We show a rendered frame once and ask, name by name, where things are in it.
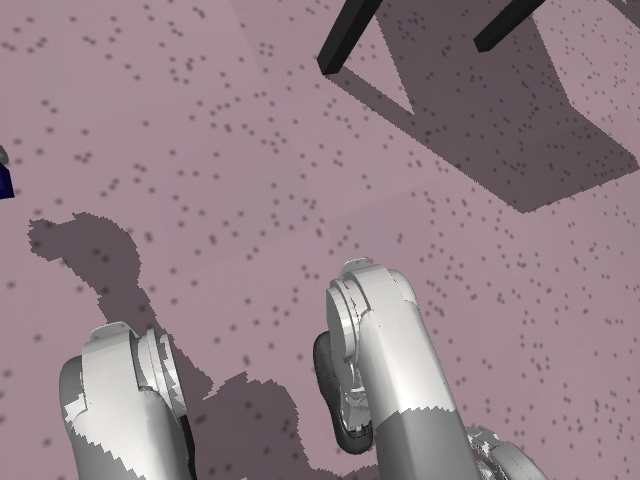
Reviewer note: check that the right robot hand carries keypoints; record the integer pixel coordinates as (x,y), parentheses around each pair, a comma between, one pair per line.
(509,461)

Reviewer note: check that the small box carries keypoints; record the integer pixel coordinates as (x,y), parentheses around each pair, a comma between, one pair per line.
(6,189)

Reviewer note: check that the left robot foot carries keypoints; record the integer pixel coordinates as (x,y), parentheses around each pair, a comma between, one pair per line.
(190,445)

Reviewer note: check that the right robot foot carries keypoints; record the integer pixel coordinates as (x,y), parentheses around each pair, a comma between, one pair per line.
(351,442)

